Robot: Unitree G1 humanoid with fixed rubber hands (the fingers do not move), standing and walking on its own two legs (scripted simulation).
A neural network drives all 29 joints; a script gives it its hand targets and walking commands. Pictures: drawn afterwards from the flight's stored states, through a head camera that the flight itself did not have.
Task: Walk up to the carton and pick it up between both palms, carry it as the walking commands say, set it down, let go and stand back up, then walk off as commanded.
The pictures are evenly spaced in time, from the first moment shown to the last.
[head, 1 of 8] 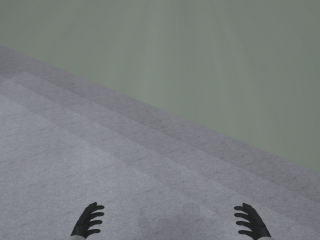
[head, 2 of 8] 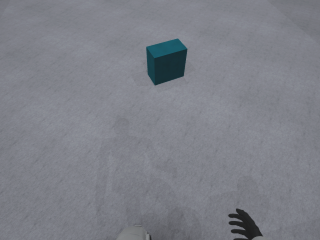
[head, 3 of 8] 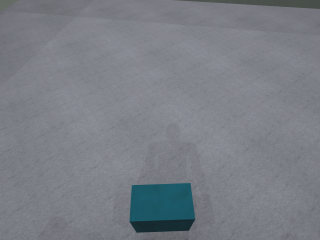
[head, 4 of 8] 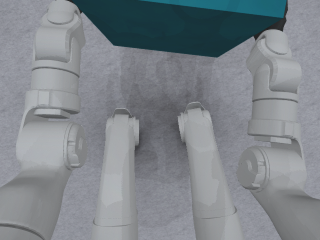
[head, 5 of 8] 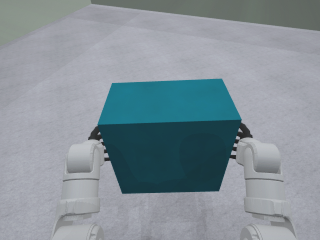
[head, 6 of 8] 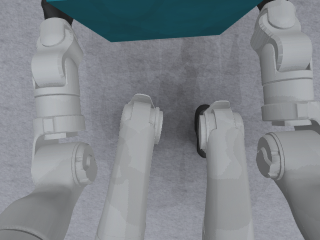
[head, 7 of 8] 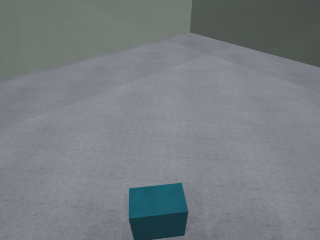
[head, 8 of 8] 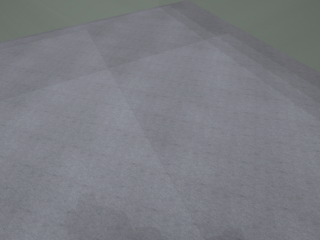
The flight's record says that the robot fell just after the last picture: no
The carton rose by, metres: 0.68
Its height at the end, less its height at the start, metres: +0.00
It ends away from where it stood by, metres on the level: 0.15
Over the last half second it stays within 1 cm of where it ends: yes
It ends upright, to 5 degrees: yes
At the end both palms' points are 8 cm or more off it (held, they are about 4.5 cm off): yes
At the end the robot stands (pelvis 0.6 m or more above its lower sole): yes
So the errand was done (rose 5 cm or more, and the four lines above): yes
